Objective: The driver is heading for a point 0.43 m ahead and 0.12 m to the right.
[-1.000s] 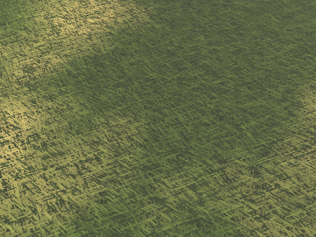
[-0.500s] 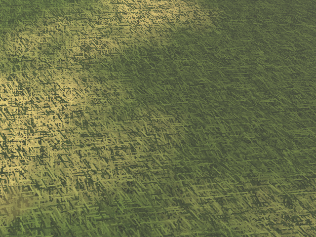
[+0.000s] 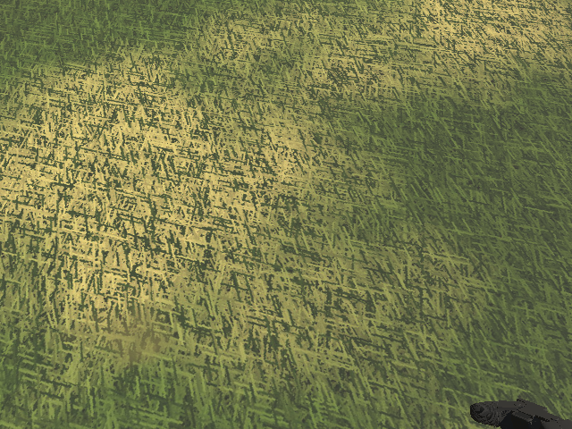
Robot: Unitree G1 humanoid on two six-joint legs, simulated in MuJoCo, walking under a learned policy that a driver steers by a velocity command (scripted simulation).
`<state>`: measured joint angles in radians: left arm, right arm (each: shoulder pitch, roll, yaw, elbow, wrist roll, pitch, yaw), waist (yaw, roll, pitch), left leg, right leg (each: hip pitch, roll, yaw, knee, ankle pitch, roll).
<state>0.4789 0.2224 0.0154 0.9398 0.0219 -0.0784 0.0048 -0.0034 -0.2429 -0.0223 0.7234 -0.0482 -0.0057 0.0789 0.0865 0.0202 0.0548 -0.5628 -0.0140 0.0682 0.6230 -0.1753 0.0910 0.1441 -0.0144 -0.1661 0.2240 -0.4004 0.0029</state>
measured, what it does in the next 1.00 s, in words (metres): walks ahead: left foot, then right foot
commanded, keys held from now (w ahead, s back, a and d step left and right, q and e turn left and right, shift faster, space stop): w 0.04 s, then w+e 0.38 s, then no key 0.58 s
